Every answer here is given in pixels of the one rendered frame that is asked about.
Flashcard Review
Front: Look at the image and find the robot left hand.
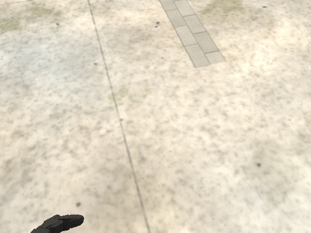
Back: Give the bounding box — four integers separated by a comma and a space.
30, 215, 85, 233

